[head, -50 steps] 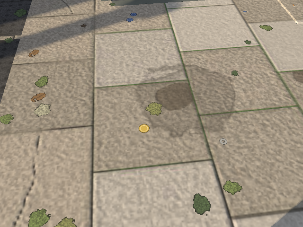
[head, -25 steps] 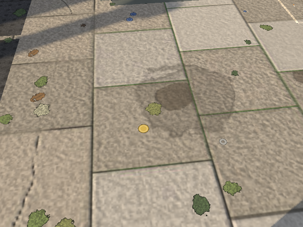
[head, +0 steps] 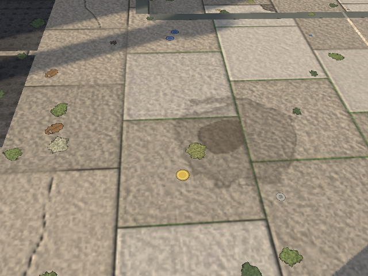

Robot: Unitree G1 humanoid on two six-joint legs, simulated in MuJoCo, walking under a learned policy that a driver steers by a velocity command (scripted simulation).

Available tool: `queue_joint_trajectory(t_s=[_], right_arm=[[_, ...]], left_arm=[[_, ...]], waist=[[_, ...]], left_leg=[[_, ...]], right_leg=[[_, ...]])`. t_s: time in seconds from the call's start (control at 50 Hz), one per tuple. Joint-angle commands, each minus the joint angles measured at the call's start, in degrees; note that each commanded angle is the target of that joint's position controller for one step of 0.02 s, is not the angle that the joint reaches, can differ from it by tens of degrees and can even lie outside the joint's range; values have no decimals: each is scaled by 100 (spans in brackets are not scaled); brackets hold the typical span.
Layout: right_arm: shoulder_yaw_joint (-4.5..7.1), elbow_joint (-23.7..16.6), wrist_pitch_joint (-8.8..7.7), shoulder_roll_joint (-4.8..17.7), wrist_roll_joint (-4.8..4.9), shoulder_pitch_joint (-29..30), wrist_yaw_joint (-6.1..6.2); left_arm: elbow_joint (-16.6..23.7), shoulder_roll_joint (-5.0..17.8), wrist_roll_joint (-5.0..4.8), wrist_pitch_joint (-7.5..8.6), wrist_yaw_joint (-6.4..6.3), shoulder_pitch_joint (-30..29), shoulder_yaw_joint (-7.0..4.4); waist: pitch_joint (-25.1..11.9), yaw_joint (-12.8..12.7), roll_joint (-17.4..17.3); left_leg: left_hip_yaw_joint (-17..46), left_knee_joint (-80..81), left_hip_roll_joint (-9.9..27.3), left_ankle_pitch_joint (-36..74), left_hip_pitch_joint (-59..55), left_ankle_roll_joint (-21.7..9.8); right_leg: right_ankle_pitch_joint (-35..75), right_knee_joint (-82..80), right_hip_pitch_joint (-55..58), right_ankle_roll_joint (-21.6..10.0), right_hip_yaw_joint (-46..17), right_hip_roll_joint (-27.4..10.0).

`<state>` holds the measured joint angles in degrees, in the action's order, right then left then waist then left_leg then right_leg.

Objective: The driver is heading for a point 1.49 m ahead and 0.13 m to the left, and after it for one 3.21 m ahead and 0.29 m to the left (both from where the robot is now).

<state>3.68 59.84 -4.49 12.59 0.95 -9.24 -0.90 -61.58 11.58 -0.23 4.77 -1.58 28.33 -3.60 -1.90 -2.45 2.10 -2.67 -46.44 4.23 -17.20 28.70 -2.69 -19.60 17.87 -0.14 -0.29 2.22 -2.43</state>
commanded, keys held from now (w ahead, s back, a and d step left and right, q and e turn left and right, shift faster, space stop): w+shift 1.00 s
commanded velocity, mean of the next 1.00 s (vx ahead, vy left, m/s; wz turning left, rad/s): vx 0.91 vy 0.00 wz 0.00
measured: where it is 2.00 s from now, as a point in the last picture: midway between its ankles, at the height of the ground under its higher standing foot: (189, 74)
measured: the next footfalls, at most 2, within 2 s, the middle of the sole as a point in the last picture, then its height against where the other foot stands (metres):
left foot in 0.10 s outside the picture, level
right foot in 0.58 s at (199, 257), level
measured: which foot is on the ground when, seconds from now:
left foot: up 0.00-0.08, down 0.10-0.60, up 0.62-1.00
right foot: down 0.00-0.12, up 0.14-0.56, down 0.58-1.00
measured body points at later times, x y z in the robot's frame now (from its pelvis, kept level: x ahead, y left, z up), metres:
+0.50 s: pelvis +0.31 +0.07 -0.02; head +0.34 +0.07 +0.43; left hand +0.54 +0.28 -0.10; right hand +0.20 -0.15 -0.15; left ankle +0.11 +0.15 -0.74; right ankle +0.53 -0.05 -0.69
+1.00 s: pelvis +0.77 +0.04 -0.02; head +0.81 +0.04 +0.43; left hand +0.67 +0.28 -0.15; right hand +1.02 -0.15 -0.10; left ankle +1.02 +0.16 -0.70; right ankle +0.57 -0.02 -0.74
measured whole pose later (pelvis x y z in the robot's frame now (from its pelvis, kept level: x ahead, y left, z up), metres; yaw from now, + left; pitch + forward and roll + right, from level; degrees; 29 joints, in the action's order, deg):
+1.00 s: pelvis +0.77 +0.04 -0.02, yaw +0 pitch +2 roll +0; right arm -0.8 43.3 -4.4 12.6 -1.4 3.2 -3.3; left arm -59.2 11.5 0.0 7.9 0.8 30.3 -1.7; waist 2.7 -5.4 -0.7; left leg -6.2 -32.2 4.0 8.2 40.9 -6.1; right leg -18.8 1.2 16.0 -4.3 2.9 4.8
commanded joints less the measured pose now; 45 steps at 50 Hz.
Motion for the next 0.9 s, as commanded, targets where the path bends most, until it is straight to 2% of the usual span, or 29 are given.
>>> queue_joint_trajectory(t_s=[0.02,0.06,0.08,0.1,0.12,0.14,0.16,0.18,0.2,0.22,0.24,0.3,0.38,0.46,0.52,0.54,0.56,0.58,0.6,0.62,0.64,0.66,0.68,0.7,0.72,0.74,0.82,0.86,0.9], right_arm=[[-6,-686,158,55,-438,825,-275],[55,-614,211,221,-313,130,-249],[148,-396,165,403,-294,-709,-192],[292,-7,61,723,-310,-2005,-99],[437,168,-29,1531,-451,-3083,10],[287,89,-33,1294,-435,-2517,15],[238,-162,-14,1196,-417,-1492,9],[164,-305,-56,846,-354,-1106,-36],[118,-315,-94,732,-294,-982,-51],[43,-303,-137,539,-264,-911,-28],[-7,-256,-178,415,-265,-992,0],[-39,-151,-263,402,-245,-1462,42],[-85,-184,-350,377,-186,-1848,42],[-89,-140,-405,500,-126,-2065,109],[-59,-102,-354,778,-197,-2096,127],[-16,-73,-288,944,-266,-2102,166],[45,-60,-196,1131,-341,-2039,221],[89,-118,-105,1212,-354,-1809,246],[23,-272,-107,847,-342,-1792,205],[-144,-500,-241,-64,12,-2358,-3],[-69,-637,-321,460,15,-1895,24],[-35,-803,-333,587,-8,-1177,54],[-77,-868,-337,489,-63,-1008,44],[-107,-953,-268,335,-187,-833,-2],[-153,-951,-158,189,-287,-1060,-69],[-180,-969,-65,119,-335,-1023,-124],[-240,-1500,68,292,-375,235,-212],[-293,-1722,19,316,-337,850,-243],[-378,-1885,-28,215,-250,1309,-304]], left_arm=[[252,759,382,73,95,-92,-136],[311,916,251,93,137,-338,-179],[345,970,224,118,163,-520,-181],[361,898,256,140,192,-640,-146],[697,360,224,172,234,-906,-21],[1043,202,132,259,290,-1189,-17],[1150,291,96,246,333,-1296,-10],[1128,460,127,248,392,-1401,-28],[1071,397,189,218,426,-1256,-29],[1086,329,302,136,462,-1217,-15],[1124,263,329,38,515,-1242,6],[1346,292,265,-146,557,-1807,33],[1837,356,204,-160,554,-3047,82],[2089,276,147,-142,565,-3657,169],[2081,449,141,-113,449,-3409,124],[1979,607,144,-102,396,-2925,67],[1729,815,136,-87,334,-1974,-25],[1320,1031,156,-75,261,-674,-142],[1102,1495,281,-71,172,302,-288],[1036,1849,339,-72,224,124,-410],[1088,1576,271,-62,333,-393,-384],[1055,1165,262,8,337,-807,-292],[956,786,270,66,340,-909,-203],[865,572,261,117,312,-1024,-121],[787,492,244,152,273,-1045,-68],[719,425,192,198,257,-982,-37],[633,643,81,325,276,-514,-25],[630,597,28,363,308,-309,6],[573,710,-42,418,276,-31,10]], waist=[[1061,57,730],[1017,397,637],[734,835,383],[42,1446,-289],[-508,1748,-2136],[-324,1270,-2320],[252,699,-1480],[311,572,-597],[274,349,-487],[356,198,-591],[452,139,-704],[850,177,-469],[1165,376,-338],[1291,445,-368],[760,220,-743],[379,-40,-960],[-128,-484,-1149],[-704,-1094,-1037],[-1366,-1293,-614],[-1976,-384,1526],[-1610,-365,803],[-681,-287,136],[-196,-92,-486],[50,146,-529],[129,405,-297],[308,487,-184],[1062,346,-173],[1213,187,-232],[1224,33,-158]], left_leg=[[-632,920,-246,52,-356,72],[-811,1224,-387,229,-1452,-7],[-874,1378,-568,174,-2370,-47],[-621,1540,-513,-234,-3756,-105],[2162,2773,1211,-3119,-4605,-419],[4929,4320,1731,-4324,-3981,-598],[4273,3990,1879,-4001,-3487,-634],[3368,3754,1635,-2972,-2975,-615],[2674,3830,1333,-2326,-2583,-539],[2228,3958,1096,-1952,-2257,-475],[1937,4076,974,-1718,-2086,-479],[1391,4332,789,-861,-2169,-624],[710,4697,611,463,-2269,-798],[177,5129,711,2262,-2902,-780],[-196,4060,812,6030,-3845,-643],[-250,3228,881,7157,-4096,-584],[-266,2043,955,7650,-4075,-533],[-371,375,794,7165,-3565,-472],[-248,-1658,436,4964,-2046,-515],[285,-3822,-836,-411,341,-274],[945,-4208,-596,-305,1111,-516],[789,-4108,-275,199,1383,-542],[768,-3673,-24,427,1168,-551],[841,-3289,176,498,860,-530],[826,-3091,249,496,584,-444],[798,-2921,349,478,569,-359],[277,-1726,565,1286,1487,-79],[-42,-492,436,2051,1190,-35],[-394,623,192,2741,478,-130]], right_leg=[[-1206,-1322,-1239,-1043,-850,-1022],[-933,-895,-1702,-1102,-698,-1097],[209,8,-1908,-1058,-457,-951],[1397,1955,-2340,-963,33,-528],[-21,4685,-3786,-657,305,118],[-654,5834,-4771,-757,-844,706],[4,6326,-5196,-855,-866,104],[663,6156,-4969,-844,-678,-279],[883,5776,-4575,-769,-604,-468],[976,5553,-4348,-651,-567,-581],[1078,5472,-4295,-545,-503,-633],[1514,5190,-4937,-344,-251,-648],[2090,3576,-4946,-206,73,-520],[2490,2082,-4142,-500,461,-274],[1846,1678,-3246,-835,801,333],[1452,1708,-2739,-937,812,559],[1035,1710,-1838,-1040,702,718],[995,1311,-450,-1122,636,721],[-627,1565,1207,-1222,-603,-350],[-2738,206,2491,-1735,-4289,-1832],[-2703,-534,2169,-1685,-4945,-1731],[-1761,-427,1309,-1585,-3843,-1605],[-948,-519,378,-1462,-3116,-1446],[-614,-631,-353,-1249,-2536,-1141],[-604,-753,-850,-1187,-2199,-1029],[-600,-934,-1160,-1163,-1980,-903],[468,-1547,-1423,-1170,-1087,-552],[1553,-1644,-1469,-1067,-562,-264],[2735,-1924,-1383,-945,-335,-293]])
Keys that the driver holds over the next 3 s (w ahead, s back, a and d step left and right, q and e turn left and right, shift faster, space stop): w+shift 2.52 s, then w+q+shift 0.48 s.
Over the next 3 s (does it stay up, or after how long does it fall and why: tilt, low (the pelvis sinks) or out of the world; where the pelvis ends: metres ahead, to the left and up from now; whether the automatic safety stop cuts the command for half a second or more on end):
stays up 2.76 0.08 -0.16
